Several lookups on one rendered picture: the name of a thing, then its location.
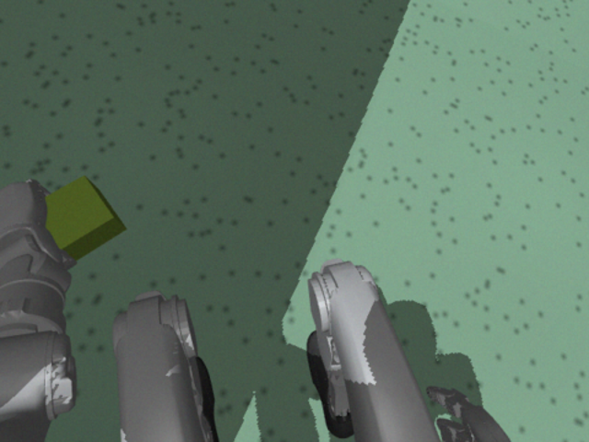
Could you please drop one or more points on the left robot hand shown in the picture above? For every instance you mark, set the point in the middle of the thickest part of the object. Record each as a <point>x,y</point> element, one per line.
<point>24,202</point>

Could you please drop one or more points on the left robot arm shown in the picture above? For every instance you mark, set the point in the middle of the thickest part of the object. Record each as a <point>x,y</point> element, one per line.
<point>37,369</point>

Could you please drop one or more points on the carton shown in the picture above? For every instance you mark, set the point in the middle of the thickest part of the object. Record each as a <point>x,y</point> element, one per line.
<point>80,218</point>

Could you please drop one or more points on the right robot hand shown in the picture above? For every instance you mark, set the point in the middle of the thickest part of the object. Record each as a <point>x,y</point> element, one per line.
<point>477,424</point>

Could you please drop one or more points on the left robot foot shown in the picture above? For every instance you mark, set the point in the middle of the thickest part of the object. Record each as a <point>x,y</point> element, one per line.
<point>208,400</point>

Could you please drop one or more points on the right robot foot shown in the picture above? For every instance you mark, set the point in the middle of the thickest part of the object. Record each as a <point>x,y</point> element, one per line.
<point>339,426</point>

